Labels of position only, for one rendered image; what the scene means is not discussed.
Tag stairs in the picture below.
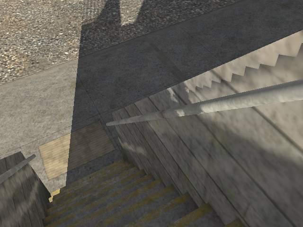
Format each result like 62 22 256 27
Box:
42 159 245 227

